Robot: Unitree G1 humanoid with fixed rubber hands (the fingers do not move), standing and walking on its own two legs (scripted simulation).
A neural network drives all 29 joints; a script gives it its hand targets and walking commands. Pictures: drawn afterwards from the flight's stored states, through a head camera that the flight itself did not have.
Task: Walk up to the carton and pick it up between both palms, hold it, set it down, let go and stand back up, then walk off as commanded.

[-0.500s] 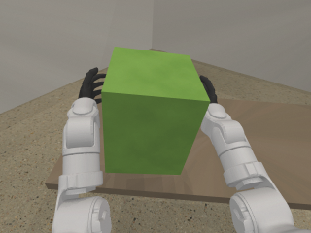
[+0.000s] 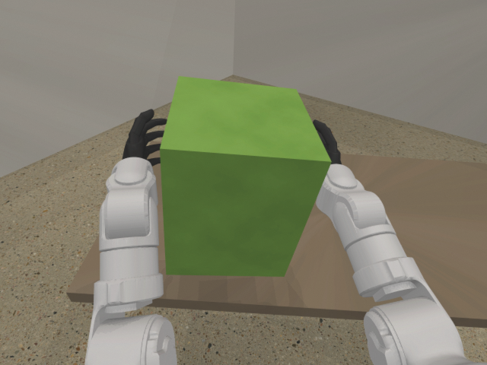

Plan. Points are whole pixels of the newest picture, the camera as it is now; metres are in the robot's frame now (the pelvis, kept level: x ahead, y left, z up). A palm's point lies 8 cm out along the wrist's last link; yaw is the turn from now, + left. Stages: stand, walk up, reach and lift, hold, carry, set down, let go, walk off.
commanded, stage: hold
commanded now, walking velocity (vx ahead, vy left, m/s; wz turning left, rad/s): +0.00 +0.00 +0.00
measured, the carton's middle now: (233, 179) +0.38 +0.02 +0.17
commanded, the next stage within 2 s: set down in 1.14 s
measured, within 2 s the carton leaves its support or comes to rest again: neither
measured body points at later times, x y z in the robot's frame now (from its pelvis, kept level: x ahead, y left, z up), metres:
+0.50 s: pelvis -0.01 +0.00 +0.00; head -0.07 +0.03 +0.44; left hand +0.37 +0.16 +0.22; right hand +0.37 -0.14 +0.20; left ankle +0.04 +0.12 -0.75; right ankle +0.00 -0.11 -0.75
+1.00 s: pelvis +0.00 +0.00 +0.00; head -0.06 +0.04 +0.44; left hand +0.38 +0.16 +0.22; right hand +0.37 -0.13 +0.20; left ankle +0.04 +0.12 -0.75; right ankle +0.00 -0.11 -0.75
